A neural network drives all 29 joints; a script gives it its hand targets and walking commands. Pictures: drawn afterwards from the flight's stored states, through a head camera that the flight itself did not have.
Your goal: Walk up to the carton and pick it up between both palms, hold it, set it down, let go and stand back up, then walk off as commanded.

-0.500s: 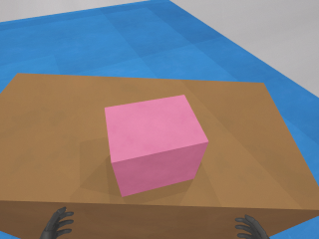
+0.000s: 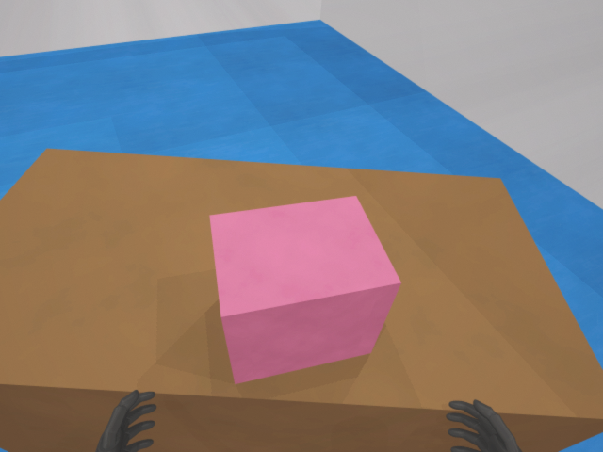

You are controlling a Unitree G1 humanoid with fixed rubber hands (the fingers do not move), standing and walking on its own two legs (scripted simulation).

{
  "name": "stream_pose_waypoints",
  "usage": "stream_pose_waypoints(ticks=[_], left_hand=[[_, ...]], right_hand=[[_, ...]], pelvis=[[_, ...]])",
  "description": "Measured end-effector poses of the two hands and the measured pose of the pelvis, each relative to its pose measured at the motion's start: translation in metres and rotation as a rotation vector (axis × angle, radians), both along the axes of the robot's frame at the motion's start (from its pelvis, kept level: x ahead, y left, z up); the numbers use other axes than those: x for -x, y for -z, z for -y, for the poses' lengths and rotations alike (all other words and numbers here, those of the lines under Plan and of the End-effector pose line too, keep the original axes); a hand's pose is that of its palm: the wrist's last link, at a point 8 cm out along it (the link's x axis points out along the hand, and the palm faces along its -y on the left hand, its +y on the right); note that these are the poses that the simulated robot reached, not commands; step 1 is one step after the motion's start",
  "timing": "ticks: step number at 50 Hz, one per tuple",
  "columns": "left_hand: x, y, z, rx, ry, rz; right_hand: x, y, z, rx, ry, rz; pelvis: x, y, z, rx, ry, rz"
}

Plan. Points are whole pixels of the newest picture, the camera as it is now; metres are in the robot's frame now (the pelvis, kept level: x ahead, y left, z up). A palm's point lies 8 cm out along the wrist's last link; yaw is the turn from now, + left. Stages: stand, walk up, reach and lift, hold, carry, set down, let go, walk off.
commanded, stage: reach and lift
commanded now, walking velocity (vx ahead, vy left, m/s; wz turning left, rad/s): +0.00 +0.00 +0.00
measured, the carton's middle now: (296, 289) +0.38 +0.02 -0.02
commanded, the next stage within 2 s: none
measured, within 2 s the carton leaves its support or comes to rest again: neither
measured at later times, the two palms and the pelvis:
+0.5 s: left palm out of the picture +0.15 +0.20 -0.02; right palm (506, 448) +0.17 -0.24 -0.02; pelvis +0.00 -0.01 +0.00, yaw +0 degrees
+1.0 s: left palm (132, 399) +0.20 +0.21 +0.01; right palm (499, 385) +0.23 -0.23 +0.01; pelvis +0.00 -0.01 +0.00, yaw +0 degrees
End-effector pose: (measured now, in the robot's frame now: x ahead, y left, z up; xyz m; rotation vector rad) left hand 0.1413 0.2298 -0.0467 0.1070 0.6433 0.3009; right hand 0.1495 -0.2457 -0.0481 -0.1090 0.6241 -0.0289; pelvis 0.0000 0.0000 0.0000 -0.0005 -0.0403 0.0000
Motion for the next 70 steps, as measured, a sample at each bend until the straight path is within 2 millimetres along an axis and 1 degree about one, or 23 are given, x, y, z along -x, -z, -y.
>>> stream_pose_waypoints(ticks=[7,13,17,27,31,36,44,52,60,66,70], left_hand=[[-0.002,-0.012,0.002,0.001,-0.006,0.087],[0.005,-0.013,0.007,0.006,-0.020,0.126],[0.005,-0.016,0.014,0.021,-0.023,0.168],[-0.012,-0.028,0.030,0.050,-0.007,0.282],[-0.017,-0.034,0.033,0.049,-0.002,0.311],[-0.025,-0.036,0.031,0.047,-0.014,0.303],[-0.043,-0.049,0.028,0.036,-0.014,0.309],[-0.059,-0.064,0.021,0.038,-0.026,0.319],[-0.082,-0.076,0.017,0.063,-0.027,0.308],[-0.094,-0.095,0.016,0.062,-0.016,0.330],[-0.105,-0.102,0.012,0.070,-0.016,0.327]], right_hand=[[-0.006,-0.008,-0.003,-0.017,-0.015,0.068],[-0.005,-0.015,-0.004,-0.035,-0.029,0.106],[-0.008,-0.018,-0.003,-0.046,-0.030,0.131],[-0.022,-0.029,-0.010,-0.075,-0.057,0.221],[-0.027,-0.033,-0.012,-0.084,-0.062,0.245],[-0.035,-0.035,-0.011,-0.094,-0.052,0.244],[-0.061,-0.049,-0.008,-0.092,-0.058,0.286],[-0.086,-0.065,-0.011,-0.088,-0.082,0.308],[-0.114,-0.078,-0.017,-0.104,-0.090,0.316],[-0.133,-0.094,-0.022,-0.112,-0.101,0.357],[-0.147,-0.100,-0.021,-0.105,-0.087,0.356]], pelvis=[[-0.002,0.000,0.001,0.001,-0.004,0.003],[-0.001,0.000,0.003,0.003,-0.005,0.010],[0.001,0.001,0.005,0.002,-0.007,0.000],[0.003,0.004,0.008,-0.001,-0.008,-0.010],[0.001,0.004,0.009,-0.001,-0.010,-0.003],[0.001,0.003,0.010,-0.004,-0.006,0.000],[-0.001,0.002,0.010,-0.005,0.004,-0.008],[-0.002,0.000,0.011,-0.002,0.001,-0.005],[-0.001,-0.001,0.011,-0.003,0.001,-0.023],[-0.003,-0.002,0.009,0.002,0.004,-0.030],[-0.003,-0.002,0.008,0.001,0.004,-0.041]])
